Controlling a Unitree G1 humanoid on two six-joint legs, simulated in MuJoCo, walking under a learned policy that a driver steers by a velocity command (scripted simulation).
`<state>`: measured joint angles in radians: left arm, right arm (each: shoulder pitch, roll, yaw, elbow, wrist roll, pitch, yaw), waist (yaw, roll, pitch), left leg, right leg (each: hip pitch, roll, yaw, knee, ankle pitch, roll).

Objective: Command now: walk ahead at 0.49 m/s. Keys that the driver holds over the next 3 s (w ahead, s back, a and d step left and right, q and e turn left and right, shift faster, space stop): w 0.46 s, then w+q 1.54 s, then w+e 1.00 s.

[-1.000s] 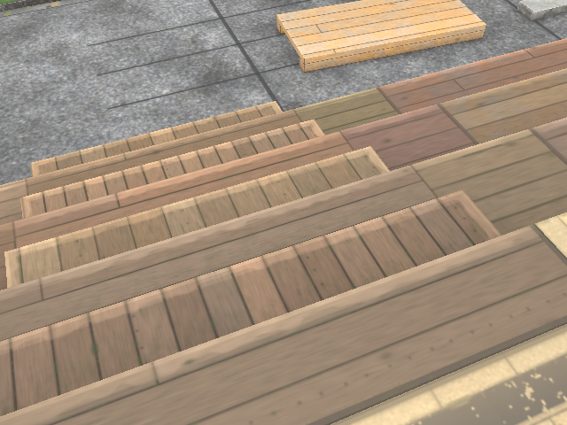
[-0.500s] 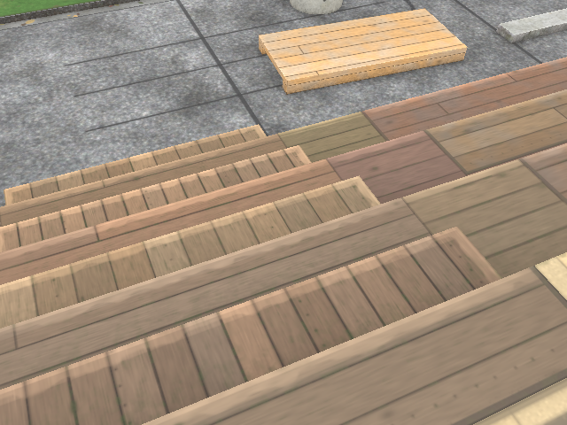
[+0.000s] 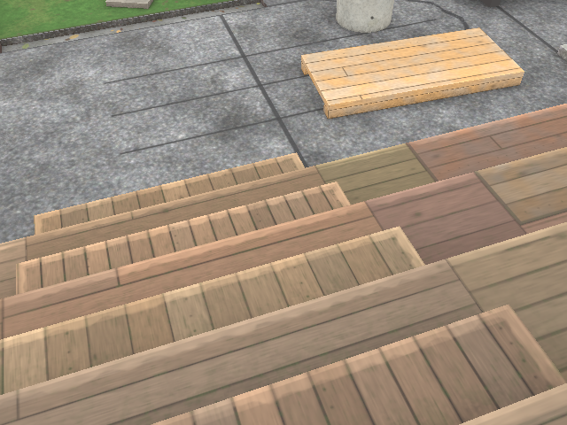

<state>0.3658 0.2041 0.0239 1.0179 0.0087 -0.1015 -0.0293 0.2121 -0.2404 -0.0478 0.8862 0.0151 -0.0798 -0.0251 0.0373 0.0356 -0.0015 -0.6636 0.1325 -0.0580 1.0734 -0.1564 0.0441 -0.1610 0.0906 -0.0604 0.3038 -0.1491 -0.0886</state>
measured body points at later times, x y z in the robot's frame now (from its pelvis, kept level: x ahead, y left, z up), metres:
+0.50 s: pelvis +0.24 +0.07 +0.00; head +0.25 +0.07 +0.45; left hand +0.35 +0.33 -0.13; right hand +0.22 -0.16 -0.15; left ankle +0.22 +0.15 -0.74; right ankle +0.30 -0.10 -0.66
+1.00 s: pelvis +0.52 -0.05 -0.18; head +0.53 -0.07 +0.27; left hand +0.61 +0.21 -0.29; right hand +0.50 -0.32 -0.33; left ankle +0.33 +0.12 -0.66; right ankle +0.59 -0.15 -0.90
